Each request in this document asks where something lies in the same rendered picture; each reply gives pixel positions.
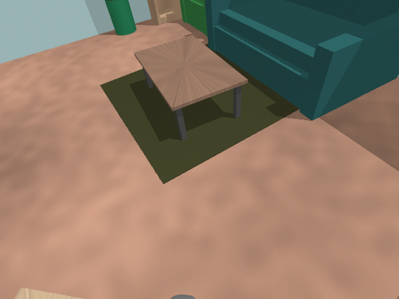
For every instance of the bookshelf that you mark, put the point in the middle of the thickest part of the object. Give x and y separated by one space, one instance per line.
163 11

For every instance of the sofa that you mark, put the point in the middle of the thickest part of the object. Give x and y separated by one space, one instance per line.
317 54

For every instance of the armchair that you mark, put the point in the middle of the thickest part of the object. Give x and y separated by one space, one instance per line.
194 13

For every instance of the coffee table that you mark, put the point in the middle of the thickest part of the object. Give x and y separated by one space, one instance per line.
185 71

